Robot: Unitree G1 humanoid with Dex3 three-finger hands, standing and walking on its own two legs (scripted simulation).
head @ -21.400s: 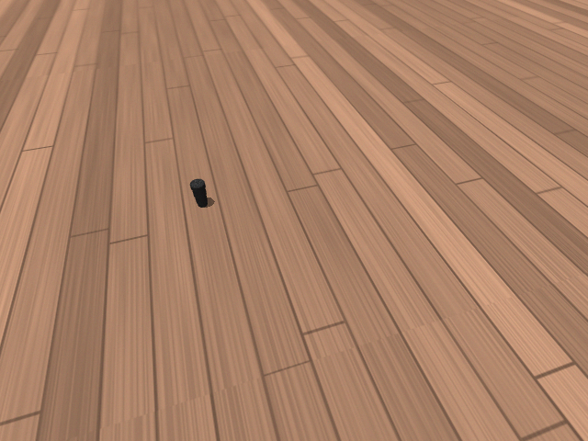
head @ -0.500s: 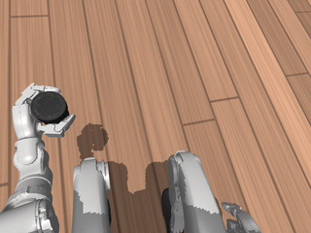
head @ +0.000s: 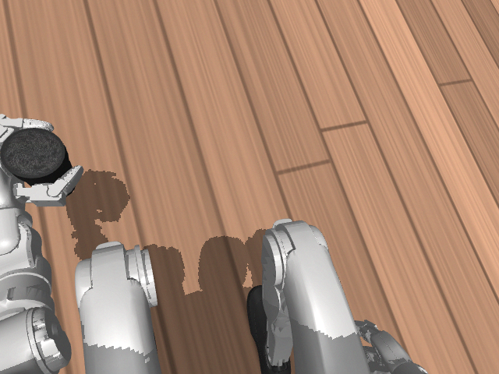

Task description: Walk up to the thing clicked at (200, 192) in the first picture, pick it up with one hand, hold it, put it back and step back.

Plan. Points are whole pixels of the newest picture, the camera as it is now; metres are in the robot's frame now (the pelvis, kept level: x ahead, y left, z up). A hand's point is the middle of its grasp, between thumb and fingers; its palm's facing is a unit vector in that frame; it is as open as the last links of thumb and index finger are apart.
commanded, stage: crouch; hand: left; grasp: from the side
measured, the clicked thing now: (48, 170) +0.45 +0.26 -0.10
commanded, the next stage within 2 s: lower in 0.26 s
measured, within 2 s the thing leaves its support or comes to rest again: rests again in 1.44 s
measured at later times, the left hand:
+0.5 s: hand (56, 174) +0.45 +0.26 -0.13, palm faces +0.24 -0.97 -0.02, open 9.2 cm
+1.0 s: hand (69, 181) +0.46 +0.26 -0.19, palm faces +0.26 -0.97 -0.03, open 9.2 cm
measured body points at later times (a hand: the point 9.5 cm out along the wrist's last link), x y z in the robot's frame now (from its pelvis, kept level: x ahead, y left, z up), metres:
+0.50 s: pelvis +0.00 +0.01 -0.02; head +0.23 +0.11 +0.35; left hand +0.43 +0.31 -0.13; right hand +0.10 -0.27 -0.10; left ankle +0.08 +0.14 -0.28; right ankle +0.10 -0.13 -0.28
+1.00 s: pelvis +0.00 +0.02 -0.03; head +0.25 +0.15 +0.31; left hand +0.44 +0.31 -0.19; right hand +0.11 -0.26 -0.09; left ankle +0.08 +0.14 -0.28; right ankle +0.10 -0.13 -0.28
